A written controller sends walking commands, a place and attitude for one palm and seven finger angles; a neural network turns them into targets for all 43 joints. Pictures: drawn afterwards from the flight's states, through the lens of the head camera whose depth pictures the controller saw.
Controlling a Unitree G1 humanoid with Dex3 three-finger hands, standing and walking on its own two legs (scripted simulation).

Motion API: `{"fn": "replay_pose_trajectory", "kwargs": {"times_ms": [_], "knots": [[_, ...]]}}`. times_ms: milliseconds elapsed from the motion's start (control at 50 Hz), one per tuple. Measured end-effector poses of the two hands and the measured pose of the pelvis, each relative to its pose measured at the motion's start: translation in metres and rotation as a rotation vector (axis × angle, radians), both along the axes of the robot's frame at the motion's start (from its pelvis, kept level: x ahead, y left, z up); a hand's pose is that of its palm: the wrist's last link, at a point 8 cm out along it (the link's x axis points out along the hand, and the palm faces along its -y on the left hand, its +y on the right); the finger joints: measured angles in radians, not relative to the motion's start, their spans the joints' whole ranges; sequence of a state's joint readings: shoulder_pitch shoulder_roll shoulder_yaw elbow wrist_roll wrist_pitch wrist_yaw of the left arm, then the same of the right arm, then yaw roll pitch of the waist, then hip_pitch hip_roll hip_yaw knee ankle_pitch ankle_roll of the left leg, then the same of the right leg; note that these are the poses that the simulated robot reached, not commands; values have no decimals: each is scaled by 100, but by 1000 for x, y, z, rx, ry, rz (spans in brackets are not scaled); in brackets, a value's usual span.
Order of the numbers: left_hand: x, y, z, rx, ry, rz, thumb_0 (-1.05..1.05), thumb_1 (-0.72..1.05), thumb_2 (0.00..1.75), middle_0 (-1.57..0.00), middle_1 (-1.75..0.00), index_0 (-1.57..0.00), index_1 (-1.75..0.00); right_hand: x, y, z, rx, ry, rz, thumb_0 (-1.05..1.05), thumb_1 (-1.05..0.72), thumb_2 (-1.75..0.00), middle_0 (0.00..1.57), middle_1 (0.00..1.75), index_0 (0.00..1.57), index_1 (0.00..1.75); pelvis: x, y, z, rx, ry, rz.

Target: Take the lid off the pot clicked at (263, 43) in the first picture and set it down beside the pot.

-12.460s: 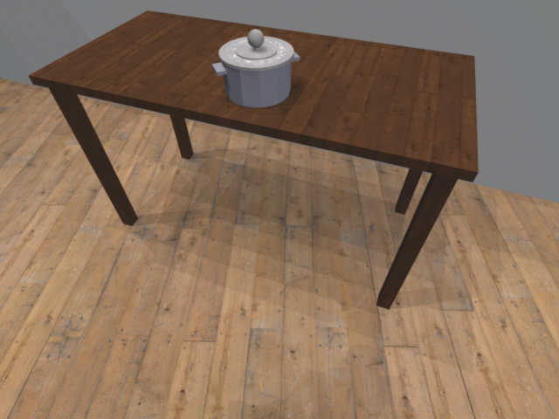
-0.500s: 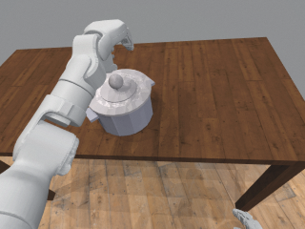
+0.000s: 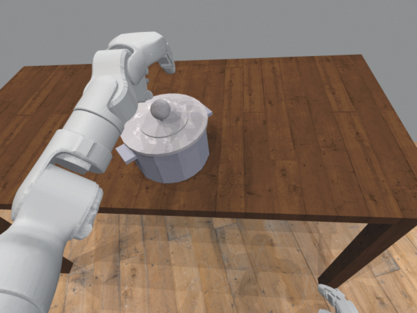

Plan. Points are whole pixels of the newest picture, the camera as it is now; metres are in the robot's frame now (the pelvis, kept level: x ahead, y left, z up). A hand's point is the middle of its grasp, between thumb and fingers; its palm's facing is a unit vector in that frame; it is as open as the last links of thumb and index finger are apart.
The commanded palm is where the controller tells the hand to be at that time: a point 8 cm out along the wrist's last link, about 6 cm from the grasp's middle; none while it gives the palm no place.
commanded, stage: move the open hand above the knob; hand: left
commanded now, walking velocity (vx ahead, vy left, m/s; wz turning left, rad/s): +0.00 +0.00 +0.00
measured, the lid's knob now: (160, 109) +0.51 +0.10 +0.13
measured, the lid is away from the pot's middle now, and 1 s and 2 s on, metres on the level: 0.00 0.00 0.00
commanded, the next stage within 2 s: lower the open fingers around the knob in 0.10 s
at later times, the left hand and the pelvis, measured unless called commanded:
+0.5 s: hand (154, 87) +0.48 +0.09 +0.20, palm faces -0.24 -0.01 -0.97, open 10.1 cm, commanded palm +0.46 +0.10 +0.25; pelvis +0.01 +0.01 +0.00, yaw +0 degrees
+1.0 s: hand (153, 106) +0.46 +0.10 +0.17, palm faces -0.28 -0.01 -0.96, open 10.1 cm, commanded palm +0.45 +0.10 +0.22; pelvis +0.01 +0.01 +0.00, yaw +0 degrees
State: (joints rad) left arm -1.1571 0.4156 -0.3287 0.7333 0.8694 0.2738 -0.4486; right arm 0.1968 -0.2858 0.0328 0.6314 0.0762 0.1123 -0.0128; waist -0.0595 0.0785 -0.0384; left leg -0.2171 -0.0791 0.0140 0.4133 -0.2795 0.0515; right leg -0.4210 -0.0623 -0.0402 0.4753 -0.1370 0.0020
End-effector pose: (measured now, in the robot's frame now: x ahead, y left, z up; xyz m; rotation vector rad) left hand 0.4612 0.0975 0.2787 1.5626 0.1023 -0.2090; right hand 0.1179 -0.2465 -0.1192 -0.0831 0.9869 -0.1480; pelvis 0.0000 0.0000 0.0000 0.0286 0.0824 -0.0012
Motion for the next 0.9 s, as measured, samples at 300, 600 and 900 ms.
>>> {"fn": "replay_pose_trajectory", "kwargs": {"times_ms": [300, 600, 900], "knots": [[16, -3, -5, -13, 20, 5, 0, -35, 156, -86, -8, -86, -8, -15, 3, -6, -4, 60, -16, 0, -91, -90, 20, 30, 20, 30, 6, 5, 0, -3, 19, -4], [11, -4, -25, -28, 31, -28, 0, -34, 156, -86, -8, -86, -8, 3, 8, -3, 13, 27, 1, 1, -91, -90, 20, 30, 20, 30, 13, 8, 1, -10, 16, -3], [-2, 0, -45, -14, 63, -12, 0, -34, 156, -86, -8, -86, -8, 29, 17, 4, 28, -31, 42, 0, -91, -90, 20, 30, 20, 30, 10, 7, 0, -9, 5, 7]]}}
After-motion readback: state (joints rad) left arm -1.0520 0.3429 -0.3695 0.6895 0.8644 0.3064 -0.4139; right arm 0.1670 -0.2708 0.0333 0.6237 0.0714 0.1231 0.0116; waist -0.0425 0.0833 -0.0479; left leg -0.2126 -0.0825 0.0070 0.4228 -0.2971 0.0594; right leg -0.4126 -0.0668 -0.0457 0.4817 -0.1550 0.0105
